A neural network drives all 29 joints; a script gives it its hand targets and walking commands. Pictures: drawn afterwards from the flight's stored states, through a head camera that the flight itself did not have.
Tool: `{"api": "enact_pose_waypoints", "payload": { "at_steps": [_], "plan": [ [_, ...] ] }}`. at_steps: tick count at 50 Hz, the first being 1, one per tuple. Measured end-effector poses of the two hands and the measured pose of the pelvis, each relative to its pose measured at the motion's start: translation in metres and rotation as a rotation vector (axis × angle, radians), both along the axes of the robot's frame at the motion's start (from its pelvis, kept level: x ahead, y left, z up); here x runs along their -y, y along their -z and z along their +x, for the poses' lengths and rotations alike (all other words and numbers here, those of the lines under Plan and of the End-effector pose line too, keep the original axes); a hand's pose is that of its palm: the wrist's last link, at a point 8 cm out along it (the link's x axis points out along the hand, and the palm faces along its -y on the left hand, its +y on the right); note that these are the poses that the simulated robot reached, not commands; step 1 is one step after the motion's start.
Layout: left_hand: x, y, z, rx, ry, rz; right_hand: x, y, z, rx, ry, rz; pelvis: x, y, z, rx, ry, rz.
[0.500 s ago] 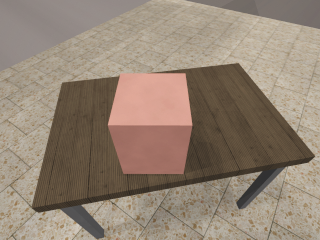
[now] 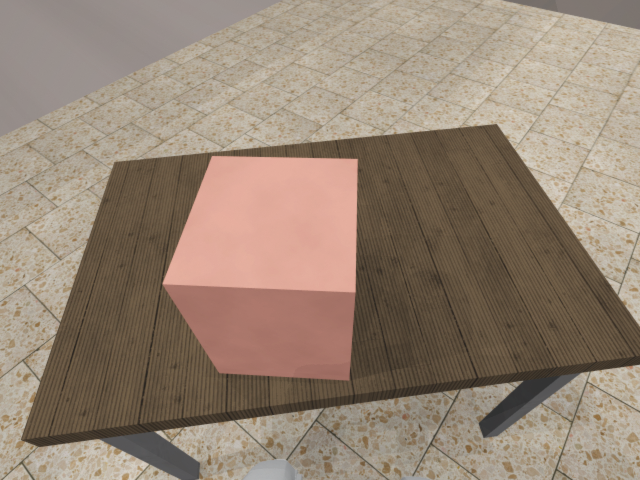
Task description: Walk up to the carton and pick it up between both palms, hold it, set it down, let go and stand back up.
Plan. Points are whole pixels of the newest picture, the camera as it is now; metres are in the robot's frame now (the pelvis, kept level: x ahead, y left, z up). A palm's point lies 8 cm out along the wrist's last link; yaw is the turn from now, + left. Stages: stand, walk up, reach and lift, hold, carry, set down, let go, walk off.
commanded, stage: walk up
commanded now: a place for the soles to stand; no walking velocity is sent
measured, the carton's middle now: (283, 273) +0.39 +0.08 +0.01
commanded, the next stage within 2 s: reach and lift in 0.90 s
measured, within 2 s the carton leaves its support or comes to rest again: neither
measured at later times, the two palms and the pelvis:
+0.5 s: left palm out of the picture +0.09 +0.28 -0.09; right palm out of the picture +0.14 -0.22 -0.10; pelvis +0.01 +0.01 +0.01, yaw +6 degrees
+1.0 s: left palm out of the picture +0.05 +0.29 -0.11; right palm out of the picture +0.14 -0.23 -0.11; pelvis +0.01 +0.01 +0.00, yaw +8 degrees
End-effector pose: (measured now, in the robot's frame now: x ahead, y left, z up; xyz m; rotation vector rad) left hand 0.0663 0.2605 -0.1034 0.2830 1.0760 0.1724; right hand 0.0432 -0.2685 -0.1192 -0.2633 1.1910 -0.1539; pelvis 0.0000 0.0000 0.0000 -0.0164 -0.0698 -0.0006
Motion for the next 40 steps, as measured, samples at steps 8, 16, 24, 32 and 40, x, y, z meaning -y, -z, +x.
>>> {"api": "enact_pose_waypoints", "payload": {
  "at_steps": [8,16,24,32,40],
  "plan": [
    [-0.023,0.018,0.028,0.026,-0.029,-0.043,-0.019,-0.017,0.052,0.118,-0.042,-0.029,-0.015,0.006,0.008,-0.015,-0.050,0.028],
    [-0.017,0.002,0.029,0.056,-0.047,-0.039,-0.028,-0.022,0.091,0.157,-0.112,-0.002,-0.014,-0.003,0.010,-0.037,-0.089,-0.005],
    [-0.016,-0.017,0.025,0.083,-0.058,-0.042,-0.049,-0.021,0.101,0.190,-0.130,0.082,-0.014,-0.011,0.014,-0.032,-0.100,0.007],
    [-0.017,-0.014,0.016,0.082,-0.073,-0.055,-0.044,-0.022,0.082,0.147,-0.122,0.065,-0.013,-0.013,0.011,-0.034,-0.119,0.008],
    [-0.017,-0.004,-0.008,0.024,-0.108,-0.067,-0.034,-0.022,0.064,0.078,-0.117,0.027,-0.014,-0.013,0.009,-0.043,-0.144,0.004]
  ]
}}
